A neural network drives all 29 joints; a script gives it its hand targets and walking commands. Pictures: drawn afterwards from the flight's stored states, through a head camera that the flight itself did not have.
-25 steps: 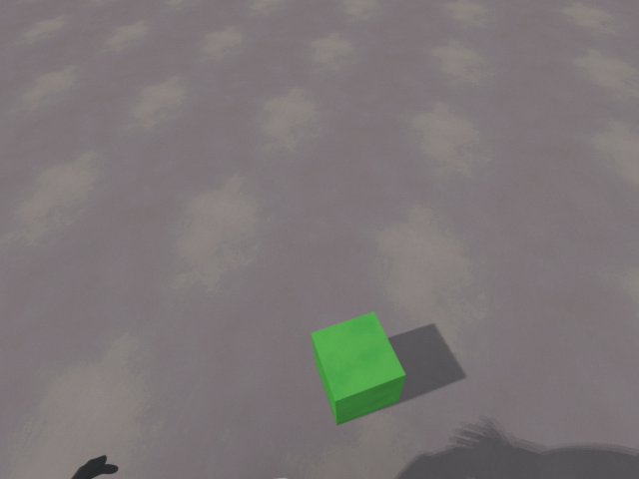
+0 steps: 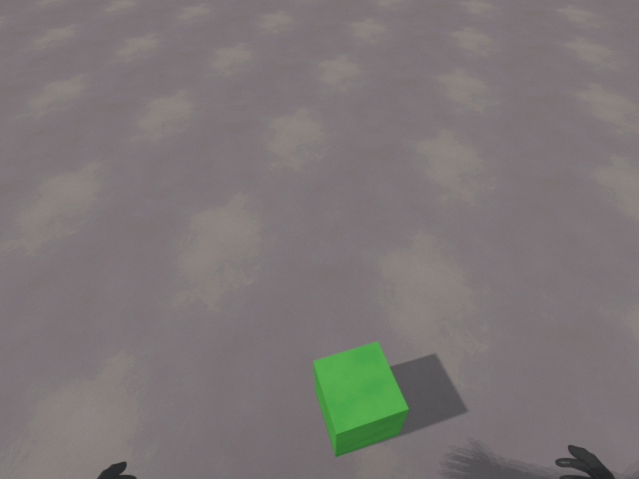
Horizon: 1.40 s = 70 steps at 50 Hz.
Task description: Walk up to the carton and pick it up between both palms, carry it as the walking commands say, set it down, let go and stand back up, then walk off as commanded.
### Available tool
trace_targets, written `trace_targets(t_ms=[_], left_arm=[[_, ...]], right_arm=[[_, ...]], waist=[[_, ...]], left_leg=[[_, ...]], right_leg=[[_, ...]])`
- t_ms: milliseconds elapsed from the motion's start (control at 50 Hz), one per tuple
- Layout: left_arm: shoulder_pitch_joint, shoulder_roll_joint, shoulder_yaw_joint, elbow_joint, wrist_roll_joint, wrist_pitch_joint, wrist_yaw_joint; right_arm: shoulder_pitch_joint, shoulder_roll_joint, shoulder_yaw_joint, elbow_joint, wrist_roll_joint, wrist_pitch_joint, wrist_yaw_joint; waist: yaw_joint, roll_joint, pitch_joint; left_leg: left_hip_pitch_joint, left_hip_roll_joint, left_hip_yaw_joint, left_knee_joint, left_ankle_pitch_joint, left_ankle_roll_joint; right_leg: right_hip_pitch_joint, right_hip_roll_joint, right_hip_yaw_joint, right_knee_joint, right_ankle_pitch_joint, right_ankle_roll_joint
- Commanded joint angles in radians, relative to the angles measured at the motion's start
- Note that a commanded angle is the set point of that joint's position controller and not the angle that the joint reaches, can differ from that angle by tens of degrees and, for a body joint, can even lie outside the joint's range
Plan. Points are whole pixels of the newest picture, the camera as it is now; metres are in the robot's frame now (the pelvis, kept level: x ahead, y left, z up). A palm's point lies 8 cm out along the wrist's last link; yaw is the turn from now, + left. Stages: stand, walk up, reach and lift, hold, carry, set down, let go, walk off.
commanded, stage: walk up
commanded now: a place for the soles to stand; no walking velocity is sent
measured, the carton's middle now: (356, 398) +0.48 -0.05 -0.67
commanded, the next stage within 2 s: none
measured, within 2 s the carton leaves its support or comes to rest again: neither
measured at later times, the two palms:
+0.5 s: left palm out of the picture +0.15 +0.24 -0.10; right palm out of the picture +0.03 -0.51 -0.06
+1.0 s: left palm out of the picture +0.06 +0.13 -0.10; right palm out of the picture +0.29 -0.50 -0.10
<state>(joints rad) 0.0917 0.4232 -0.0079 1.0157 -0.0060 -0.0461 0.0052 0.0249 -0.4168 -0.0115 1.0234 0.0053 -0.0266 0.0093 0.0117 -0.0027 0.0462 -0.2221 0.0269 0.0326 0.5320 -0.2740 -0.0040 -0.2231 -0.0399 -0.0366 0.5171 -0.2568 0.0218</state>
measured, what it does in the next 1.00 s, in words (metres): steps to the right, turning left: right foot, then left foot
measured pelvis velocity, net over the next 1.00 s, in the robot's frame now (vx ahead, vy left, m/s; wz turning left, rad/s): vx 0.08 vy -0.21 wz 0.32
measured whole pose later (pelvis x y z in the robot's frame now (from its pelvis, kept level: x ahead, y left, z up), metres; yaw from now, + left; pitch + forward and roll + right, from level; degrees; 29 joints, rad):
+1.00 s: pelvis +0.08 -0.21 -0.02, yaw +19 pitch -2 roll +1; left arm 0.21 0.44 0.07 0.80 0.02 -0.02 -0.02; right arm 0.23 -0.47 -0.03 0.79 -0.01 -0.06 -0.03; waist 0.02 -0.02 0.07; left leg -0.40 -0.02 -0.05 0.88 -0.51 0.03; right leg -0.36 -0.06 -0.07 0.78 -0.39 -0.01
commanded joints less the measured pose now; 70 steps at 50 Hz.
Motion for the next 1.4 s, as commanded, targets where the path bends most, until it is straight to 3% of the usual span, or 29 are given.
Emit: trace_targets(t_ms=[0,120,140,160,180,220,280,360,420,440,460,480,500,540,600,640,680,700,720,760,840,860,880,900,920,1040,1080,1180,1380], left_arm=[[-0.044,0.169,0.029,0.001,0.0,-0.006,0.003],[-0.072,0.162,0.024,0.052,0.002,-0.002,0.002],[-0.12,0.252,0.103,-0.104,0.082,0.046,-0.046],[-0.141,0.215,0.093,-0.149,0.077,0.072,-0.067],[-0.122,0.197,0.1,-0.191,0.084,0.093,-0.074],[-0.063,0.193,0.116,-0.217,0.083,0.105,-0.087],[-0.065,0.189,0.137,-0.28,0.09,0.112,-0.117],[-0.088,0.209,0.165,-0.353,0.082,0.123,-0.134],[-0.009,0.22,0.188,-0.361,0.075,0.118,-0.13],[0.083,0.226,0.201,-0.337,0.075,0.112,-0.126],[0.205,0.268,0.219,-0.308,0.085,0.102,-0.117],[0.229,0.382,0.241,-0.329,0.088,0.096,-0.11],[0.125,0.378,0.225,-0.369,0.075,0.095,-0.107],[0.034,0.311,0.213,-0.387,0.071,0.095,-0.095],[0.029,0.255,0.186,-0.385,0.069,0.1,-0.086],[0.014,0.238,0.17,-0.376,0.053,0.1,-0.079],[0.055,0.148,0.139,-0.363,0.036,0.097,-0.064],[0.038,0.099,0.124,-0.388,0.025,0.092,-0.062],[0.019,0.17,0.135,-0.39,0.028,0.095,-0.049],[0.074,0.204,0.145,-0.346,0.024,0.083,-0.044],[0.178,0.182,0.145,-0.267,0.025,0.039,-0.033],[0.167,0.207,0.146,-0.268,0.035,0.026,-0.026],[0.116,0.276,0.154,-0.291,0.035,0.014,-0.021],[0.106,0.293,0.153,-0.288,0.026,0.011,-0.027],[0.1,0.279,0.144,-0.282,0.024,0.007,-0.025],[0.095,0.226,0.11,-0.253,0.016,0.011,-0.018],[0.093,0.18,0.093,-0.259,0.004,0.006,-0.016],[0.055,0.24,0.102,-0.219,0.011,0.0,-0.005],[-0.026,0.205,0.091,-0.184,0.006,0.018,-0.006]], right_arm=[[-0.046,-0.172,-0.029,0.006,-0.001,-0.003,-0.002],[-0.079,-0.168,-0.022,0.063,-0.006,0.001,0.001],[0.213,-0.322,-0.091,0.062,-0.006,-0.02,-0.043],[0.293,-0.395,-0.124,0.06,-0.012,-0.03,-0.066],[0.307,-0.392,-0.145,0.022,-0.01,-0.042,-0.085],[0.268,-0.339,-0.147,-0.047,-0.011,-0.058,-0.105],[0.287,-0.341,-0.145,-0.113,-0.031,-0.072,-0.105],[0.335,-0.394,-0.154,-0.182,-0.048,-0.075,-0.112],[0.314,-0.42,-0.153,-0.22,-0.058,-0.067,-0.116],[0.309,-0.401,-0.141,-0.228,-0.062,-0.062,-0.116],[0.354,-0.332,-0.114,-0.226,-0.066,-0.059,-0.12],[0.321,-0.256,-0.088,-0.271,-0.042,-0.059,-0.13],[0.285,-0.305,-0.092,-0.255,-0.03,-0.05,-0.147],[0.407,-0.332,-0.106,-0.186,-0.014,-0.058,-0.137],[0.494,-0.298,-0.107,-0.152,-0.018,-0.063,-0.113],[0.506,-0.245,-0.094,-0.163,-0.021,-0.068,-0.095],[0.516,-0.265,-0.098,-0.182,-0.047,-0.083,-0.086],[0.467,-0.356,-0.11,-0.225,-0.059,-0.093,-0.091],[0.426,-0.39,-0.113,-0.254,-0.046,-0.092,-0.094],[0.328,-0.348,-0.098,-0.264,-0.036,-0.089,-0.089],[0.252,-0.248,-0.058,-0.286,-0.027,-0.062,-0.052],[0.267,-0.2,-0.045,-0.29,-0.022,-0.054,-0.047],[0.291,-0.175,-0.048,-0.29,-0.012,-0.042,-0.046],[0.274,-0.232,-0.068,-0.279,-0.007,-0.031,-0.051],[0.271,-0.237,-0.071,-0.268,-0.005,-0.028,-0.048],[0.246,-0.192,-0.066,-0.231,-0.017,-0.04,-0.024],[0.188,-0.249,-0.069,-0.243,-0.013,-0.048,-0.022],[0.157,-0.211,-0.053,-0.198,-0.003,-0.021,-0.019],[0.118,-0.229,-0.048,-0.139,-0.012,-0.018,-0.016]], waist=[[-0.009,0.017,-0.081],[-0.007,0.01,-0.078],[-0.085,-0.111,-0.052],[-0.112,0.035,-0.017],[-0.083,0.032,-0.006],[-0.031,0.016,-0.009],[-0.035,0.077,-0.028],[-0.043,0.156,-0.033],[0.005,0.215,-0.048],[0.053,0.166,-0.058],[0.109,0.002,-0.082],[0.156,-0.342,-0.045],[0.112,-0.195,-0.016],[0.016,-0.141,0.023],[-0.003,-0.2,0.018],[-0.035,-0.153,0.011],[-0.063,-0.01,-0.007],[-0.062,0.205,0.012],[-0.056,0.153,-0.011],[-0.004,0.097,0.002],[0.036,0.147,-0.046],[0.029,0.033,-0.03],[-0.001,-0.148,-0.023],[-0.01,-0.118,-0.005],[-0.014,-0.084,0.007],[-0.017,-0.152,-0.049],[0.003,-0.03,-0.1],[-0.003,-0.078,-0.048],[0.002,-0.006,-0.059]], left_leg=[[0.064,0.104,-0.108,-0.154,0.198,0.043],[0.1,0.109,-0.101,-0.233,0.183,0.029],[0.172,0.183,-0.272,-0.233,0.04,0.105],[0.298,0.324,-0.487,-0.279,-0.006,0.191],[0.3,0.395,-0.542,-0.272,-0.019,0.239],[0.227,0.365,-0.441,-0.232,0.064,0.234],[0.062,0.272,-0.31,-0.176,0.152,0.204],[-0.09,0.242,-0.308,-0.106,0.04,0.206],[-0.23,0.219,-0.29,-0.028,-0.009,0.194],[-0.322,0.175,-0.238,0.06,-0.025,0.162],[-0.445,0.081,-0.172,0.256,-0.13,0.117],[-0.616,-0.082,-0.008,0.495,-0.358,0.047],[-0.558,-0.025,-0.093,0.614,-0.353,0.047],[-0.426,0.026,-0.079,0.608,-0.287,0.03],[-0.221,0.004,0.029,0.413,-0.236,0.016],[-0.034,-0.02,0.028,0.231,-0.116,0.042],[0.128,0.027,-0.169,0.03,-0.159,0.084],[0.081,0.256,-0.628,-0.155,-0.29,0.161],[0.027,0.334,-0.732,-0.192,-0.22,0.233],[-0.034,0.271,-0.559,-0.091,-0.05,0.262],[-0.246,0.104,-0.24,0.092,0.199,0.136],[-0.279,0.051,-0.186,0.198,0.188,0.089],[-0.315,-0.068,-0.109,0.356,-0.065,0.034],[-0.252,-0.06,-0.107,0.432,-0.298,0.028],[-0.25,-0.043,-0.113,0.447,-0.309,0.032],[-0.008,-0.045,-0.049,0.068,0.012,0.056],[0.015,0.063,-0.242,0.097,0.221,0.1],[-0.091,-0.01,-0.115,0.144,0.172,0.061],[-0.12,0.031,-0.225,0.032,0.213,0.098]], right_leg=[[0.042,-0.09,0.094,-0.138,0.206,-0.056],[0.086,-0.09,0.092,-0.213,0.196,-0.043],[-0.091,0.006,-0.003,0.021,-0.088,-0.064],[-0.365,0.017,0.062,0.216,-0.215,-0.051],[-0.465,-0.039,0.169,0.362,-0.195,-0.042],[-0.477,-0.084,0.193,0.455,-0.153,-0.029],[-0.355,-0.061,0.139,0.43,-0.141,-0.006],[-0.264,-0.038,0.1,0.362,-0.151,-0.009],[-0.094,-0.004,0.036,0.264,-0.181,-0.033],[0.051,0.023,0.012,0.156,-0.17,-0.045],[0.211,0.03,0.04,0.078,-0.228,-0.058],[0.115,-0.281,0.495,-0.255,-0.582,-0.177],[-0.016,-0.327,0.557,-0.304,-0.613,-0.236],[-0.115,-0.267,0.398,-0.199,-0.48,-0.261],[-0.212,-0.216,0.232,-0.122,-0.301,-0.261],[-0.3,-0.223,0.185,-0.059,-0.273,-0.253],[-0.4,-0.164,0.112,0.172,-0.325,-0.169],[-0.5,-0.024,0.028,0.376,-0.303,-0.064],[-0.458,-0.022,0.122,0.46,-0.339,-0.051],[-0.391,-0.045,0.13,0.487,-0.273,-0.044],[-0.006,0.01,0.011,0.125,-0.073,-0.063],[0.009,-0.057,0.131,0.014,-0.067,-0.082],[-0.071,-0.28,0.466,-0.144,-0.152,-0.18],[-0.142,-0.357,0.508,-0.15,-0.057,-0.266],[-0.141,-0.347,0.471,-0.119,0.002,-0.28],[-0.117,-0.196,0.132,0.055,0.259,-0.144],[-0.138,-0.128,0.088,0.064,0.091,-0.08],[-0.028,-0.213,0.122,-0.045,0.081,-0.136],[0.023,-0.129,0.015,0.0,-0.065,-0.09]])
